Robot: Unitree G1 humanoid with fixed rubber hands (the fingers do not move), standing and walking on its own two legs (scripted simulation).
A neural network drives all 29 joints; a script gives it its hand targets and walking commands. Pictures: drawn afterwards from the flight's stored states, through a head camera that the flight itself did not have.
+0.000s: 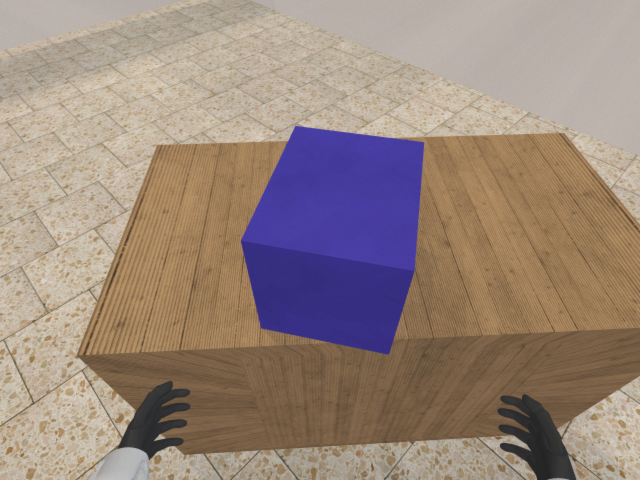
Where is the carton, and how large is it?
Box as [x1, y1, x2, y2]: [241, 126, 423, 354]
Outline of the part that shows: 295,126 241,239 260,325 262,328 388,354 414,270 423,142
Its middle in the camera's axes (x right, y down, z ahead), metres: +0.03 +0.00 +0.64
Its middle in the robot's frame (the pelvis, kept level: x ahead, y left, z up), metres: +0.47 +0.00 -0.01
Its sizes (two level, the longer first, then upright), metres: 0.265 0.216 0.226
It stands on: a pedestal, 0.66 m high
